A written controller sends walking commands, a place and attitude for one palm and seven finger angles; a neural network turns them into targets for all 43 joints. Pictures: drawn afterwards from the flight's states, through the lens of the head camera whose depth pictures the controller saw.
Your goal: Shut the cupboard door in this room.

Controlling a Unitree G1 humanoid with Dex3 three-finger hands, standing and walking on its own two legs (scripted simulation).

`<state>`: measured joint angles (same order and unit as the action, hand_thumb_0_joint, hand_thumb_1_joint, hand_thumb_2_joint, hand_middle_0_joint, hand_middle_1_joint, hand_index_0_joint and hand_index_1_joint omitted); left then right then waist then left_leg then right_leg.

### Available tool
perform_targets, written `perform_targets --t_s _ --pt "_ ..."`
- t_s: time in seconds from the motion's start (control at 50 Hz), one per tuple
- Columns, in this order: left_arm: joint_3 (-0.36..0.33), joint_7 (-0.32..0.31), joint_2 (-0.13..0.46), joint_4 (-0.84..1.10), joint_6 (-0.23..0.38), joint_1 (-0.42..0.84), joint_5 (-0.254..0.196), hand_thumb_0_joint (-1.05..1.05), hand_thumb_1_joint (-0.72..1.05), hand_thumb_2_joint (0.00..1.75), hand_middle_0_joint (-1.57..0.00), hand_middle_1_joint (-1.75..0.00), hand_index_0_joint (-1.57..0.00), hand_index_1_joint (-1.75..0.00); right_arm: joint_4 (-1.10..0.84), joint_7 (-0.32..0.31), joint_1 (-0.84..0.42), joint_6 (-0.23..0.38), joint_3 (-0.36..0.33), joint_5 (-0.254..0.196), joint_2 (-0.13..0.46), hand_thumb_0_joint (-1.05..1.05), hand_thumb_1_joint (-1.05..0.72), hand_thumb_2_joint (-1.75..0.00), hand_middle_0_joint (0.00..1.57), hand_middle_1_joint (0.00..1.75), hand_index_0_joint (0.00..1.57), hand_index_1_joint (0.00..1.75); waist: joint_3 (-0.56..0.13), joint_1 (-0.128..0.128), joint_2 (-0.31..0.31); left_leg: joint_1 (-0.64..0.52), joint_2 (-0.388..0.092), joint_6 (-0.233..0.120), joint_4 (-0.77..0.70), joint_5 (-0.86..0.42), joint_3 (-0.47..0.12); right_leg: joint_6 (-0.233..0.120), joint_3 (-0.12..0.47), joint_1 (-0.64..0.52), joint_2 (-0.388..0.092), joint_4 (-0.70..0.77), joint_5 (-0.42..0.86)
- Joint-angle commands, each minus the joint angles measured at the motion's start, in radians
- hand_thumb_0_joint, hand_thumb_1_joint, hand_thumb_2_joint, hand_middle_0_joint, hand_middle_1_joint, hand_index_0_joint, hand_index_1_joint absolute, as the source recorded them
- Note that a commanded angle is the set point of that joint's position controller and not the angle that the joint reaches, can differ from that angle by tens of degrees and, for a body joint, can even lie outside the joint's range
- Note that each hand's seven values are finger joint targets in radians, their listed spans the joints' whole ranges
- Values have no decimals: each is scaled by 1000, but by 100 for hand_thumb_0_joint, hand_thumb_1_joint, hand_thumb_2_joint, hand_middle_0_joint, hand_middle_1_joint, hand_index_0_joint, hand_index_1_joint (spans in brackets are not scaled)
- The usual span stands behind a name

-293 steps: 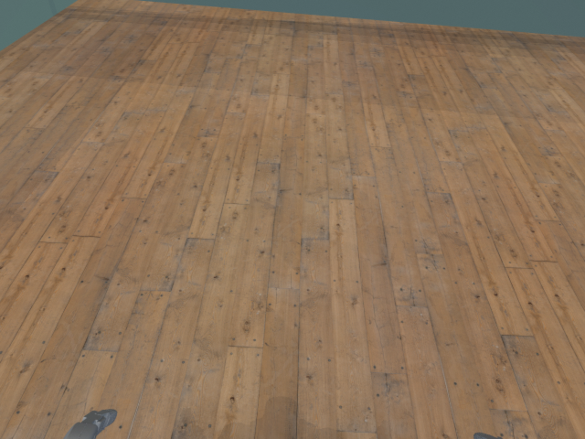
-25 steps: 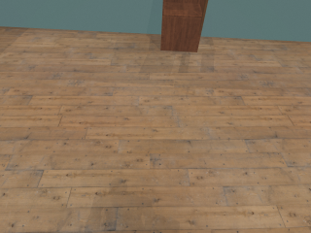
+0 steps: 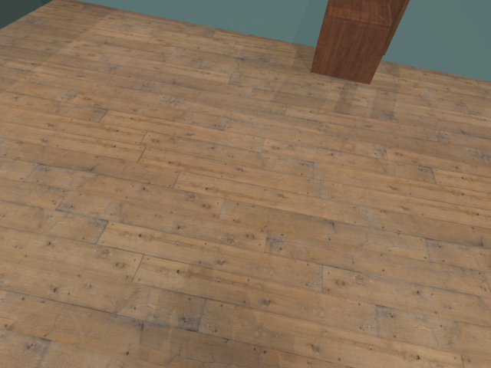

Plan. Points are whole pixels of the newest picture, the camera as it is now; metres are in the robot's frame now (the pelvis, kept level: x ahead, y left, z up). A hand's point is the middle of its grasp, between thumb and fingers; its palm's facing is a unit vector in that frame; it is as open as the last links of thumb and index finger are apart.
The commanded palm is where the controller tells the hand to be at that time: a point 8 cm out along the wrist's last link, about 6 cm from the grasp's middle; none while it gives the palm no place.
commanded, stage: turn or walk to find it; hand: left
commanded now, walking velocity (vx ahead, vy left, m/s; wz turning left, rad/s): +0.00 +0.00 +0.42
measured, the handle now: out of the picture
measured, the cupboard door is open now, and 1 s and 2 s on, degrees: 80 80 80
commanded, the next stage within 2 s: stand and wait in 0.66 s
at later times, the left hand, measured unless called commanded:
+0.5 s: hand out of the picture +0.04 +0.18 -0.13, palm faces +0.20 -0.94 -0.29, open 7.3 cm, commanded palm none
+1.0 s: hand out of the picture -0.09 +0.20 -0.17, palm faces +0.38 -0.90 -0.22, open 7.3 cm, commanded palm none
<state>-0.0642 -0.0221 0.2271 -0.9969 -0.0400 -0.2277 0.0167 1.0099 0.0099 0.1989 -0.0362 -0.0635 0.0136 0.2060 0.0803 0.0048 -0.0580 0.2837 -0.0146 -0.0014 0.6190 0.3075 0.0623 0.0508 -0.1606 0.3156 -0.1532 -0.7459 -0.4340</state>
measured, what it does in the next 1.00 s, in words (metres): steps on the spot, turning left: right foot, then left foot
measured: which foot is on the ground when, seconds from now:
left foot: down 0.00-0.40, up 0.42-0.82, down 0.84-1.00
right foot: up 0.00-0.38, down 0.40-0.86, up 0.88-1.00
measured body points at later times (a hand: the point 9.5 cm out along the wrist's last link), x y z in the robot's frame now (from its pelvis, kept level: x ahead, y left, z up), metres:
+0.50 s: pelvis -0.01 -0.03 +0.01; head +0.02 -0.06 +0.46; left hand +0.03 +0.23 -0.11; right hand +0.08 -0.27 -0.15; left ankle -0.03 +0.10 -0.67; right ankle -0.01 -0.13 -0.72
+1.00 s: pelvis -0.02 +0.01 +0.01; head -0.01 +0.04 +0.46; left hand -0.11 +0.25 -0.15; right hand +0.15 -0.17 -0.12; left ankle -0.06 +0.10 -0.72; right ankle -0.01 -0.14 -0.68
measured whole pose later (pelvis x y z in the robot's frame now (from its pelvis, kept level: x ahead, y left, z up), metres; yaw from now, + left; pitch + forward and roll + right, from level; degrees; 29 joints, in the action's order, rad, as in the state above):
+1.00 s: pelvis -0.02 +0.01 +0.01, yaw +19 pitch -1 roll -1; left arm -0.04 -0.03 0.23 -1.06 -0.05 -0.27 0.01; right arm 1.00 -0.02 0.12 -0.01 -0.01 0.01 0.16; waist 0.06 0.04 -0.04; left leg 0.19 -0.01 -0.03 0.50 0.28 0.07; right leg 0.04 -0.07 0.32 -0.10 -0.89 -0.50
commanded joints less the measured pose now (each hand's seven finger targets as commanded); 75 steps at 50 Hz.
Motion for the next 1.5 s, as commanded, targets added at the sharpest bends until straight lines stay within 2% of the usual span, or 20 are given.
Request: perform_targets --t_s 0.0,0.1,0.22,0.32,0.34,0.38,0.42,0.46,0.52,0.74,0.8,0.84,0.96,1.1,1.2,1.22,1.26,1.28,1.36,1.48 --pt "-17 0 73 100 -4 64 4 0 90 90 -20 -30 -20 -30 -58 -25 55 23 -36 13 201 0 -90 -90 20 30 20 30 -53 -39 310 -45 -297 -159 -375 -164 -373 -3 131 212 29 -346 -70" --pt "-13 12 73 80 9 29 2 0 90 90 -20 -30 -20 -30 -82 -32 28 34 -23 8 177 0 -90 -90 20 30 20 30 -109 -22 199 -156 -209 -144 -313 -366 -271 15 133 208 62 -294 29" --pt "-6 5 61 118 11 75 -3 0 90 90 -20 -30 -20 -30 -87 -27 58 23 -35 12 189 0 -90 -90 20 30 20 30 -115 -49 194 -166 -223 -175 -292 -392 -346 19 138 151 89 -124 -23" --pt "-6 -2 68 105 26 -23 -10 0 90 90 -20 -30 -20 -30 -110 -18 6 14 -43 10 191 0 -90 -90 20 30 20 30 -141 0 187 -31 -167 -133 -211 -393 -355 6 111 -95 125 206 140" --pt "-11 -4 80 99 33 -65 -8 0 90 90 -20 -30 -20 -30 -118 -15 -11 13 -41 5 179 0 -90 -90 20 30 20 30 -153 25 156 32 -124 -92 -166 -304 -323 4 116 -191 102 338 232" --pt "-38 -15 227 111 47 -80 15 0 90 90 -20 -30 -20 -30 -158 -7 -12 13 -24 -2 74 0 -90 -90 20 30 20 30 -117 41 -266 332 89 29 176 199 -101 -143 505 -318 -273 483 291" --pt "-36 -22 186 139 45 -6 4 0 90 90 -20 -30 -20 -30 -147 -5 -24 -10 -45 10 138 0 -90 -90 20 30 20 30 -78 15 -176 290 28 25 458 219 -166 -214 443 -119 -291 514 245" --pt "-15 -13 138 156 47 77 1 0 90 90 -20 -30 -20 -30 -100 5 12 -20 -45 12 123 0 -90 -90 20 30 20 30 -14 -29 -67 288 11 37 570 99 -137 -170 298 -81 -179 483 267" --pt "-7 -11 111 146 57 51 1 0 90 90 -20 -30 -20 -30 -81 11 45 -22 -39 9 104 0 -90 -90 20 30 20 30 -37 -32 -84 295 3 63 579 26 -103 -143 171 -150 -128 445 418" --pt "-22 -12 171 55 50 -98 18 0 90 90 -20 -30 -20 -30 -92 -5 -63 5 4 -6 63 0 -90 -90 20 30 20 30 -116 44 -140 88 2 54 40 105 12 -180 132 -287 -173 292 812" --pt "-9 -10 138 44 42 -60 -4 0 90 90 -20 -30 -20 -30 -46 -11 43 27 0 0 111 0 -90 -90 20 30 20 30 -164 -17 -28 -197 -46 25 -244 -263 -17 -79 55 -144 -93 151 604" --pt "20 -11 45 66 31 -78 -10 0 90 90 -20 -30 -20 -30 -40 -21 85 33 -18 3 223 0 -90 -90 20 30 20 30 -184 -30 337 -321 -361 -148 -252 -784 -335 1 45 110 46 -90 -161" --pt "23 2 40 -14 13 -45 -4 0 90 90 -20 -30 -20 -30 -31 -46 -30 40 13 3 142 0 -90 -90 20 30 20 30 -65 -1 228 -171 -240 -147 -295 -628 -178 0 128 72 48 -172 -30" --pt "14 -2 39 18 13 8 -3 0 90 90 -20 -30 -20 -30 -29 -35 9 29 -17 8 162 0 -90 -90 20 30 20 30 -88 -28 196 -180 -236 -161 -288 -543 -246 14 106 59 72 -41 -29" --pt "5 -5 48 18 28 -71 -4 0 90 90 -20 -30 -20 -30 -55 -26 -33 21 -26 3 160 0 -90 -90 20 30 20 30 -112 19 187 -47 -176 -116 -213 -414 -265 6 84 -129 95 251 182" --pt "-1 -9 74 16 37 -96 -1 0 90 90 -20 -30 -20 -30 -59 -22 -35 21 -26 -2 141 0 -90 -90 20 30 20 30 -124 34 123 23 -131 -75 -157 -313 -244 -2 119 -223 59 366 266" --pt "-28 -15 212 41 45 -109 16 0 90 90 -20 -30 -20 -30 -111 -14 -66 13 -14 -5 64 0 -90 -90 20 30 20 30 -80 59 -234 259 58 25 185 222 -65 -167 451 -249 -298 490 344" --pt "-23 -15 191 55 42 -84 7 0 90 90 -20 -30 -20 -30 -100 -13 -70 -4 -28 4 112 0 -90 -90 20 30 20 30 -74 56 -139 226 26 19 366 235 -123 -217 427 -134 -313 514 253" --pt "-9 -13 114 103 47 66 4 0 90 90 -20 -30 -20 -30 -44 4 23 -22 -35 10 97 0 -90 -90 20 30 20 30 -4 -24 -70 248 -15 40 575 75 -103 -159 207 -62 -170 487 244" --pt "-17 -14 142 84 48 -20 11 0 90 90 -20 -30 -20 -30 -63 5 -15 -21 -24 5 82 0 -90 -90 20 30 20 30 -42 22 -99 226 -36 72 399 111 -40 -176 137 -172 -191 442 381"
